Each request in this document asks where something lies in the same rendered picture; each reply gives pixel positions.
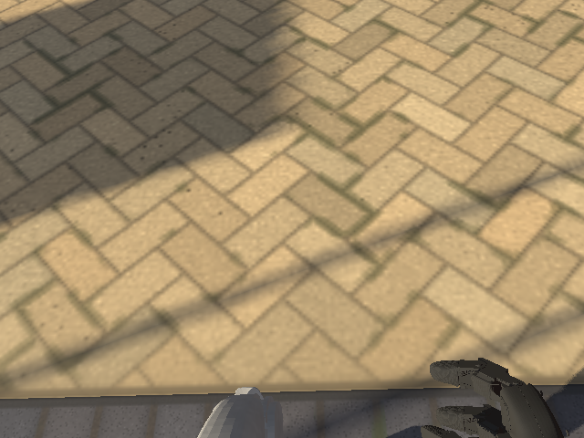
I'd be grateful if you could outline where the robot right hand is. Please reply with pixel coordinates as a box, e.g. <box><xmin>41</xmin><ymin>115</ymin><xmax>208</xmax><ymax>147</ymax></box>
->
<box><xmin>421</xmin><ymin>358</ymin><xmax>569</xmax><ymax>438</ymax></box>

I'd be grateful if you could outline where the left robot shin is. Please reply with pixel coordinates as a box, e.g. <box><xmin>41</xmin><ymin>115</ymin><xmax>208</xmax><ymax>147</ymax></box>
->
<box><xmin>214</xmin><ymin>387</ymin><xmax>264</xmax><ymax>408</ymax></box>

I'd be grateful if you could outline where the left robot thigh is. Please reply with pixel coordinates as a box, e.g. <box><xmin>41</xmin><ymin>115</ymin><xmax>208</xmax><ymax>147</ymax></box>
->
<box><xmin>197</xmin><ymin>393</ymin><xmax>284</xmax><ymax>438</ymax></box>

